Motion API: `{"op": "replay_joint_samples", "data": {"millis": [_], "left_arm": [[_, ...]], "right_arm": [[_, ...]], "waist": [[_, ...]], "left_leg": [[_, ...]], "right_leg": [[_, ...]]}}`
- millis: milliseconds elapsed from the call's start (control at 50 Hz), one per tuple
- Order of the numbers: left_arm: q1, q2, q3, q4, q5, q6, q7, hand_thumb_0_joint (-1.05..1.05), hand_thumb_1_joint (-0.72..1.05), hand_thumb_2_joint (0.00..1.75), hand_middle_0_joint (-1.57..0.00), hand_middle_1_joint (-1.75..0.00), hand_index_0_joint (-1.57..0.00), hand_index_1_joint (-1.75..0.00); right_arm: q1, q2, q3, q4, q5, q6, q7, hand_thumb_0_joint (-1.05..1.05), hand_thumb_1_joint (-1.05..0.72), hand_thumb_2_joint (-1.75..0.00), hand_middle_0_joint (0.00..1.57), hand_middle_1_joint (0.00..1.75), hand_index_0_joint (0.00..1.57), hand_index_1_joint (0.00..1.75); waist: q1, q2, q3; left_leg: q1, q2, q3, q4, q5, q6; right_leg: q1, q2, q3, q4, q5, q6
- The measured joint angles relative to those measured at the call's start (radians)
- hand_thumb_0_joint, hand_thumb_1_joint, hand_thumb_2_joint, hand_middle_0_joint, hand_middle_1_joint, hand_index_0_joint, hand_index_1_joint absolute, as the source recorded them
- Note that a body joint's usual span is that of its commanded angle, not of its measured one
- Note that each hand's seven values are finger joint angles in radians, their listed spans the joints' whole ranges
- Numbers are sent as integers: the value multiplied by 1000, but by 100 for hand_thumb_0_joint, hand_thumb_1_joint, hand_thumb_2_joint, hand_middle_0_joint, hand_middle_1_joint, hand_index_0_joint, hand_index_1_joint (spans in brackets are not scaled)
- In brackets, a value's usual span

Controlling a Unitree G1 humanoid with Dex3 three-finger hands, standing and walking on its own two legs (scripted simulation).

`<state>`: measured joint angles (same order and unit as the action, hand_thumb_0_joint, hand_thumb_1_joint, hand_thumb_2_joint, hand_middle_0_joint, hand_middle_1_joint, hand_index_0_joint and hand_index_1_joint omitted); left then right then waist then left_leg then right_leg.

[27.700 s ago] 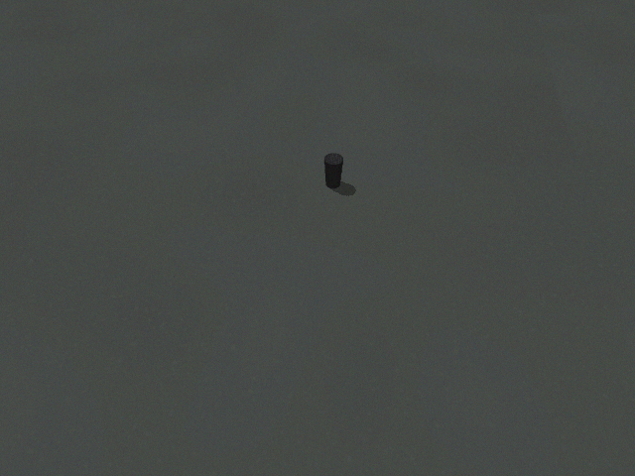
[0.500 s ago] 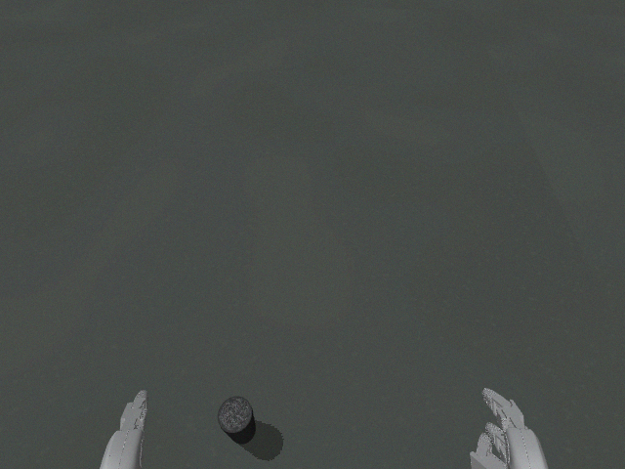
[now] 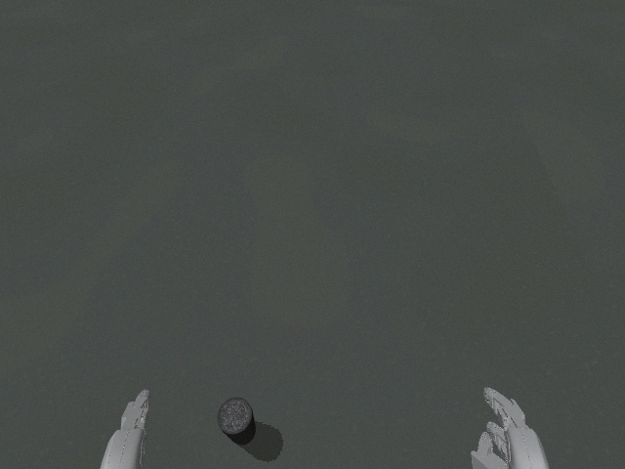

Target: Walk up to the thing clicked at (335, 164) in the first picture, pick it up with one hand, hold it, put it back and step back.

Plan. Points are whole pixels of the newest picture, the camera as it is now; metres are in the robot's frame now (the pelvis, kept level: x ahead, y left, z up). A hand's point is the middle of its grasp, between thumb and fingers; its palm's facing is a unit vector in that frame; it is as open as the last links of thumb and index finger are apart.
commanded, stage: stand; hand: left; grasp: from the side
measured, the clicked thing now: (239, 423) +0.37 +0.22 -0.65
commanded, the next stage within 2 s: none
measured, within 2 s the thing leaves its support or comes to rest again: neither
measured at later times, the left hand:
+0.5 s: hand out of the picture +0.10 +0.24 -0.11, palm faces -0.02 -0.94 -0.35, open 7.9 cm
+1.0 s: hand out of the picture +0.03 +0.25 -0.10, palm faces +0.00 -0.94 -0.35, open 7.4 cm
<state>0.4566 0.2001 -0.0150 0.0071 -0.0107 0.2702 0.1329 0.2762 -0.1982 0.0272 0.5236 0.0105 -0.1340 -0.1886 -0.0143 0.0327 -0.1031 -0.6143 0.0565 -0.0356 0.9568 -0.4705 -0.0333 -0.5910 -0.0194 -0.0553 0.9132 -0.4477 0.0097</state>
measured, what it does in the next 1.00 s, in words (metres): rises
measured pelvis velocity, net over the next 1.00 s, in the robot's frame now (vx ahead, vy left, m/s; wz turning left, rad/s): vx -0.02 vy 0.01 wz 0.01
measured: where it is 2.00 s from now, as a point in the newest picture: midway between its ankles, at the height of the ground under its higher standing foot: outside the picture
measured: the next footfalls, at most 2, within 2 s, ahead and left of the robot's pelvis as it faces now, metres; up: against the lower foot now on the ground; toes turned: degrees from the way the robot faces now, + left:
none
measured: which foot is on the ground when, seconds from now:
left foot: down 0.00-1.00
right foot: down 0.00-1.00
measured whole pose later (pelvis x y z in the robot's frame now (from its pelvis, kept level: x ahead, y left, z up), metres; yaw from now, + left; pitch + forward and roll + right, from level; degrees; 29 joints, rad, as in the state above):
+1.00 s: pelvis -0.02 +0.01 +0.06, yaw +0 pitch -4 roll +0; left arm 0.15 0.32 0.00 1.13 0.02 0.00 0.01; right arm 0.16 -0.31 -0.01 1.11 -0.02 0.00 -0.01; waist 0.02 0.02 0.06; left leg -0.14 0.01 0.00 0.40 -0.18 -0.02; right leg -0.14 -0.05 -0.04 0.41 -0.19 0.03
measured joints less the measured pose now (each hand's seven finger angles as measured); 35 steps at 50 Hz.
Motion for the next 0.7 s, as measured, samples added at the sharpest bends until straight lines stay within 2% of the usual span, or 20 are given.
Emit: {"op": "replay_joint_samples", "data": {"millis": [100, 220, 260, 300, 380, 460, 560, 700], "left_arm": [[-4, -1, 0, 6, 1, 1, 1, -1, -37, 24, -13, -17, -13, -18], [-8, -1, -1, 13, 1, 3, 1, -1, -1, 58, -18, -25, -18, -26], [-69, 18, -7, 133, 44, -81, -30, 0, 14, 67, -19, -27, -18, -27], [-143, 49, -11, 291, 68, -151, -68, 0, 28, 74, -19, -28, -19, -28], [-217, 94, 4, 524, 64, -218, -110, 0, 56, 83, -20, -29, -20, -29], [-229, 117, 24, 683, 58, -245, -115, 0, 74, 87, -20, -29, -20, -30], [-229, 130, 32, 833, 53, -261, -115, 1, 84, 89, -20, -29, -20, -30], [-239, 124, 22, 982, 41, -266, -115, 1, 89, 90, -20, -30, -20, -30]], "right_arm": [[-2, -2, -2, 3, -1, 1, -1, 2, -91, -90, 20, 30, 21, 30], [-2, -3, -3, 1, -1, 3, 1, 2, -91, -90, 20, 30, 21, 30], [-34, -12, -10, 56, -55, 17, 35, 2, -91, -90, 20, 30, 20, 30], [-75, -37, -9, 137, -83, 60, 87, 1, -91, -90, 20, 30, 21, 30], [-99, -74, -36, 241, -71, 103, 150, 1, -90, -90, 21, 30, 21, 30], [-84, -101, -65, 308, -66, 115, 169, 1, -91, -90, 21, 30, 21, 30], [-67, -118, -75, 385, -59, 129, 174, 1, -91, -90, 20, 30, 21, 30], [-65, -112, -58, 480, -47, 138, 177, 1, -91, -90, 20, 30, 20, 30]], "waist": [[-2, 0, -2], [-2, 1, -3], [10, -14, 41], [22, -29, 72], [31, -48, 105], [31, -48, 121], [28, -41, 139], [31, -32, 159]], "left_leg": [[6, 0, 1, -2, -2, 0], [10, 0, 1, -5, -2, 0], [53, -8, 10, -24, 8, 3], [90, -16, 18, -51, 22, 8], [153, -30, 29, -108, 49, 11], [210, -32, 34, -167, 75, 13], [280, -33, 32, -257, 118, 15], [378, -37, 34, -398, 190, 17]], "right_leg": [[6, 0, 1, -2, -2, 0], [10, 0, 1, -4, -2, 0], [44, -8, 9, -8, 0, -3], [73, -16, 15, -20, 7, -6], [124, -29, 25, -54, 22, -1], [180, -29, 27, -113, 49, 3], [254, -29, 22, -208, 94, 7], [354, -30, 18, -352, 167, 12]]}}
